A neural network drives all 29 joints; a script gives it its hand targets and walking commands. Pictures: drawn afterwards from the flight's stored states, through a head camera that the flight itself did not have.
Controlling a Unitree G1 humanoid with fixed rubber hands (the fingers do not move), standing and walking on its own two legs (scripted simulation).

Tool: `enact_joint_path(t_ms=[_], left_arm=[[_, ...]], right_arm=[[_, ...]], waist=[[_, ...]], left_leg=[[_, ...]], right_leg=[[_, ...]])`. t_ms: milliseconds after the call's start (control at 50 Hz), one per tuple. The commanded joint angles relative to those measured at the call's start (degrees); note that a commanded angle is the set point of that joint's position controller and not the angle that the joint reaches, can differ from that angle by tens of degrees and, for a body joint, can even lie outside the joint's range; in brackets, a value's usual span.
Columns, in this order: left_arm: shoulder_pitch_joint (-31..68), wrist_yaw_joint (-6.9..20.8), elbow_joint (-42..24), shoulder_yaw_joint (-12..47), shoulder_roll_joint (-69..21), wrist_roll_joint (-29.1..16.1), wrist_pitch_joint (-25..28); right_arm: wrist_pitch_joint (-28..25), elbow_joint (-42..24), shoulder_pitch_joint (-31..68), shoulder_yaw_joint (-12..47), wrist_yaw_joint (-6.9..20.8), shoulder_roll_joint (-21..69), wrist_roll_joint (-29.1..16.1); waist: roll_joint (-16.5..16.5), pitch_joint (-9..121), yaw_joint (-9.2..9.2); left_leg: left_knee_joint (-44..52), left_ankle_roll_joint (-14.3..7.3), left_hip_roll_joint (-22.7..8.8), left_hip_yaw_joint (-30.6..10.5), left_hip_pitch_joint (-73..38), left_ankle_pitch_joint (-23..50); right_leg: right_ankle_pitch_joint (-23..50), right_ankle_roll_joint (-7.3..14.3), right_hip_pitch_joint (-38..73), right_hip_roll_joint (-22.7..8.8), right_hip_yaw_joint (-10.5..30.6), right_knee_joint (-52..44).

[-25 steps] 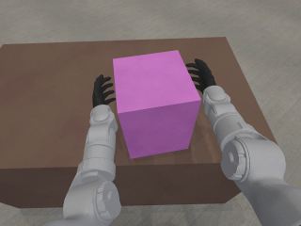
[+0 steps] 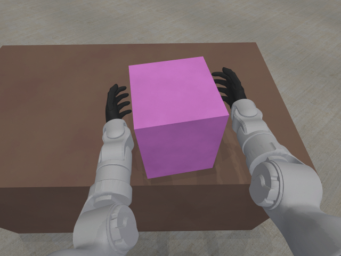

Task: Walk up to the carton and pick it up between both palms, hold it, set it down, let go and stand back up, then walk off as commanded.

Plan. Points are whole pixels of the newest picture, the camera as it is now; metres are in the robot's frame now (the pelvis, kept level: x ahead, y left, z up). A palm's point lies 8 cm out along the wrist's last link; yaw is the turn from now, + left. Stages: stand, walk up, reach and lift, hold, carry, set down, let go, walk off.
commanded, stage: set down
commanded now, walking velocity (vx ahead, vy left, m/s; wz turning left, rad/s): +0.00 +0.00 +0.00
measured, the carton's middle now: (173, 120) +0.46 +0.03 +0.01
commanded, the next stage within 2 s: none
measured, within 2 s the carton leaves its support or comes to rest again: neither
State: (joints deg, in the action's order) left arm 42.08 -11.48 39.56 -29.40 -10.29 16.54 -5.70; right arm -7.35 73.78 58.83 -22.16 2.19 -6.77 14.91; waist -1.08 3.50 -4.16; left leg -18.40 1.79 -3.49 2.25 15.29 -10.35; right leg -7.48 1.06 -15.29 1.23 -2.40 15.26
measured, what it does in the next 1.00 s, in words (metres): stands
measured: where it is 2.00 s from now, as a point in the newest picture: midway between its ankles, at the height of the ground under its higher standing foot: outside the picture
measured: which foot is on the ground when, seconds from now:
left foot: down 0.00-1.00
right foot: down 0.00-1.00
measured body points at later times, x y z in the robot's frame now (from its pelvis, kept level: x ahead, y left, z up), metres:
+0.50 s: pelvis +0.00 +0.00 +0.00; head +0.04 +0.00 +0.45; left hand +0.41 +0.17 +0.09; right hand +0.47 -0.12 +0.11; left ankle -0.02 +0.14 -0.75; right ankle -0.01 -0.11 -0.75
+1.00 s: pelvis +0.00 +0.00 +0.00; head +0.05 +0.00 +0.45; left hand +0.41 +0.17 +0.08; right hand +0.46 -0.12 +0.10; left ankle -0.02 +0.14 -0.75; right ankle -0.01 -0.11 -0.75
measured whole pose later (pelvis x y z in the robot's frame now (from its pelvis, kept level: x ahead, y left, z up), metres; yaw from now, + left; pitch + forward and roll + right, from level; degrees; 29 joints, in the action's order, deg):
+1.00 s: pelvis +0.00 +0.00 +0.00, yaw +0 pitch +8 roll -1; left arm 42.1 -10.4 39.0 -30.4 -10.9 18.9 -4.9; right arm -7.5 69.7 55.7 -24.1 5.7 -6.6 13.3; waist 0.1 3.0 -4.2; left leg -18.1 1.8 -3.5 2.3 15.3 -10.3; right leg -7.6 1.1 -15.4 1.2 -2.5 15.3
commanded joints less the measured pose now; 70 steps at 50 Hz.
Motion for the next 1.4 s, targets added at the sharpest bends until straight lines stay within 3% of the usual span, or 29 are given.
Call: enact_joint_path(t_ms=[0, 40, 60, 80, 120, 140, 200, 280, 400, 540, 580, 660, 680, 700, 720, 760, 860, 880, 920, 940, 1000, 1060, 1140, 1200, 1220, 1240, 1280, 1340, 1380], left_arm=[[29.5, 6.0, -4.3, 7.8, -21.9, 10.0, 2.4], [29.9, 6.0, -5.5, 8.6, -21.9, 9.6, 1.8], [29.4, 6.3, -4.4, 7.7, -21.6, 9.6, 1.9], [29.1, 6.1, -4.9, 8.4, -21.9, 9.9, 1.5], [28.1, 6.0, -5.5, 8.9, -23.1, 9.7, 1.9], [29.7, 6.0, -6.6, 9.5, -22.6, 8.9, 2.1], [27.7, 5.9, -5.7, 8.3, -22.5, 9.8, 1.9], [26.8, 6.4, -5.1, 6.9, -21.4, 10.1, 1.3], [26.5, 6.6, -5.3, 7.6, -22.1, 10.5, 0.7], [25.7, 6.8, -4.4, 5.1, -18.9, 10.9, 1.5], [25.0, 7.0, -5.0, 5.5, -20.2, 10.7, 1.1], [24.9, 6.7, -5.3, 4.9, -18.6, 10.6, 1.3], [25.0, 6.7, -5.9, 5.0, -18.8, 11.3, 1.3], [23.2, 6.7, -4.8, 3.5, -18.9, 11.5, 0.7], [23.7, 6.6, -4.6, 4.2, -18.4, 11.1, 0.9], [22.4, 6.9, -5.5, 4.5, -20.1, 11.9, 1.0], [21.7, 4.4, -5.3, 5.2, -12.2, 9.8, 1.2], [21.3, 3.7, -6.3, 6.8, -10.6, 8.6, 1.8], [19.7, 0.9, -6.1, 7.8, -1.5, 6.1, 2.3], [22.1, 0.2, -5.3, 9.0, -0.3, 4.0, 2.5], [25.1, -3.2, -5.0, 13.4, 3.5, -2.0, 2.7], [26.4, -4.6, -1.5, 15.8, 5.8, -4.7, 2.3], [30.3, -5.4, 1.6, 18.9, 6.4, -10.8, 4.2], [30.9, -6.2, 3.9, 19.3, 8.9, -13.9, 5.4], [31.4, -6.1, 5.4, 21.4, 8.2, -15.0, 5.5], [31.0, -6.1, 5.9, 21.7, 8.0, -16.1, 5.5], [30.5, -6.3, 6.6, 20.3, 9.2, -15.4, 6.0], [31.9, -6.8, 3.3, 22.4, 9.3, -16.5, 6.1], [30.5, -6.8, 5.1, 22.1, 10.1, -17.2, 6.2]], right_arm=[[-2.9, -6.5, 22.6, -0.7, 9.9, 28.6, 3.9], [-2.3, -5.2, 21.0, -1.5, 10.0, 26.8, 4.1], [-2.5, -5.7, 21.5, -0.5, 10.1, 27.4, 3.8], [-2.1, -4.1, 20.1, -1.4, 10.2, 27.2, 4.2], [-2.7, -5.0, 20.6, -0.8, 10.2, 26.7, 3.9], [-2.5, -3.7, 19.8, -1.1, 10.1, 26.3, 3.8], [-2.7, -6.3, 20.0, 0.4, 10.1, 27.4, 3.3], [-1.8, -5.0, 17.5, -0.2, 10.0, 27.0, 4.3], [-1.5, -5.4, 17.6, -1.6, 10.3, 26.4, 5.3], [-1.5, -7.8, 17.1, -0.3, 10.4, 24.9, 5.0], [-1.0, -7.3, 16.9, -1.4, 10.5, 25.5, 5.4], [-1.4, -8.1, 16.5, -0.3, 10.8, 24.5, 4.4], [-1.4, -7.0, 16.0, -1.4, 10.7, 22.9, 4.9], [-0.9, -7.4, 15.9, -0.3, 11.0, 24.4, 4.6], [-0.8, -6.7, 15.6, -1.4, 10.7, 23.1, 5.2], [-0.5, -7.6, 15.4, -1.2, 10.7, 24.6, 5.9], [-1.4, -9.8, 16.2, -0.9, 9.1, 14.9, 2.3], [-1.8, -8.2, 15.0, -0.3, 8.7, 12.2, 0.8], [-2.2, -8.9, 15.2, 1.9, 6.6, 1.1, -3.3], [-2.1, -6.6, 16.9, 2.5, 5.4, -1.0, -4.6], [-1.9, -8.9, 22.9, 11.1, 2.5, -6.0, -14.5], [-0.3, -8.8, 24.5, 14.0, 0.8, -10.8, -17.5], [-0.7, -12.5, 29.4, 18.4, 0.4, -14.0, -22.1], [-0.8, -12.1, 30.7, 21.0, -0.5, -17.1, -24.5], [-0.7, -10.4, 30.7, 21.1, -0.2, -18.2, -25.0], [-0.2, -9.3, 30.8, 22.9, 0.0, -17.4, -26.5], [-0.2, -10.2, 31.2, 24.5, -0.2, -17.6, -27.7], [-0.3, -8.0, 30.6, 24.3, 0.8, -21.5, -29.0], [-0.3, -7.1, 31.8, 25.5, 0.9, -21.3, -30.9]], waist=[[4.3, 31.5, -7.39], [3.7, 31.4, -5.69], [4.6, 30.6, -7.23], [3.8, 30.9, -6.24], [3.4, 31.0, -7.19], [3.7, 32.6, -5.74], [3.8, 30.8, -7.23], [5.9, 28.2, -6.59], [4.6, 27.5, -5.55], [6.4, 26.3, -7.29], [5.3, 25.5, -6.4], [5.8, 27.1, -7.46], [4.5, 26.2, -6.35], [5.7, 24.7, -8.01], [5.9, 25.0, -6.51], [6.9, 26.0, -6.44], [4.4, 27.9, -7.34], [3.9, 28.1, -6.2], [2.7, 30.3, -7.22], [3.2, 30.1, -6.1], [2.1, 31.6, -8.55], [1.4, 31.5, -8.23], [3.1, 37.1, -9.74], [5.0, 40.5, -10.7], [3.4, 40.7, -9.41], [4.7, 40.5, -10.45], [5.5, 41.6, -11.74], [3.0, 45.4, -9.99], [3.9, 43.3, -11.2]], left_leg=[[-2.8, 0.5, 1.7, 5.0, -6.6, 33.3], [-3.0, 0.7, 1.5, 4.3, -8.7, 34.3], [-3.1, 0.3, 1.6, 4.9, -7.7, 34.2], [-2.9, 0.5, 1.5, 4.2, -9.4, 34.9], [-3.6, 1.0, 1.1, 4.4, -9.4, 37.8], [-3.8, 0.9, 1.0, 3.7, -11.3, 37.8], [-3.2, 0.5, 1.6, 4.6, -8.6, 35.0], [-2.5, -0.1, 1.9, 4.3, -8.3, 34.0], [-2.5, 0.6, 1.6, 4.0, -10.3, 34.3], [-1.7, -0.3, 2.5, 4.9, -7.1, 32.2], [-1.6, -0.5, 2.5, 4.5, -7.7, 32.9], [-2.1, -0.3, 2.3, 4.5, -9.3, 33.6], [-2.6, 0.3, 2.4, 4.2, -10.0, 35.3], [-2.3, -0.4, 2.5, 4.8, -9.1, 34.9], [-1.7, -0.4, 2.7, 4.1, -8.7, 33.1], [-1.3, -0.4, 2.3, 4.1, -9.9, 33.3], [-2.2, 0.5, 2.2, 4.2, -10.1, 34.7], [-3.2, 0.9, 2.0, 4.0, -10.6, 35.3], [-4.2, 1.5, 1.7, 4.0, -11.0, 37.6], [-4.7, 1.4, 1.7, 3.9, -9.3, 37.3], [-6.8, 1.4, 1.4, 3.9, -6.2, 37.3], [-6.7, 2.4, 1.2, 3.8, -4.2, 33.5], [-8.3, 2.2, 0.7, 3.4, -1.1, 30.5], [-9.4, 2.9, 0.3, 3.8, 0.2, 32.5], [-10.0, 3.4, 0.2, 2.7, -1.0, 33.3], [-10.3, 3.0, 0.3, 3.4, 1.2, 32.1], [-10.6, 3.2, 0.2, 3.5, 2.9, 32.6], [-10.8, 4.3, -0.1, 2.5, -1.1, 33.8], [-11.3, 3.9, -0.2, 2.9, 0.5, 32.9]], right_leg=[[14.3, 0.4, 8.5, 2.3, -2.9, 1.9], [13.7, 0.3, 6.9, 2.5, -3.4, 1.6], [13.6, 0.3, 6.7, 2.4, -3.0, 1.2], [13.2, 0.1, 5.9, 2.6, -3.4, 1.7], [14.0, 0.8, 5.3, 2.9, -3.7, 1.4], [13.8, 0.4, 4.2, 2.9, -3.9, 1.4], [13.5, 0.8, 6.7, 2.6, -3.0, 0.8], [14.8, -0.4, 7.7, 2.6, -3.0, 1.7], [11.7, 0.4, 5.4, 2.7, -3.7, 0.6], [14.1, -0.4, 9.1, 2.6, -2.9, 1.7], [13.8, -0.4, 7.7, 2.2, -2.8, 1.6], [13.2, -0.5, 7.1, 2.6, -3.1, 1.6], [13.7, -0.4, 6.0, 2.7, -3.4, 1.9], [13.6, -0.1, 7.0, 2.7, -2.9, 0.9], [13.4, -0.3, 7.5, 2.5, -2.7, 1.5], [13.1, -0.4, 7.4, 2.9, -3.3, 1.5], [12.7, 0.2, 5.6, 3.3, -2.5, 1.9], [12.7, 0.9, 4.6, 3.4, -3.0, 1.4], [14.2, 1.3, 4.1, 3.7, -2.3, 1.7], [15.3, 1.4, 4.5, 3.8, -1.8, 1.7], [18.2, 2.6, 4.6, 5.0, -0.2, 2.3], [17.1, 3.4, 4.0, 5.6, 0.1, 2.4], [16.8, 2.8, 3.3, 5.6, 0.3, 5.0], [18.3, 3.6, 3.1, 6.2, 0.4, 5.5], [16.5, 3.7, -0.8, 6.4, 0.1, 5.5], [15.8, 4.4, -0.1, 6.4, 0.9, 5.0], [18.9, 3.8, 2.6, 6.2, 1.2, 6.8], [17.2, 4.4, -1.3, 7.0, 0.4, 6.4], [16.2, 5.0, -1.6, 6.8, 1.3, 5.9]])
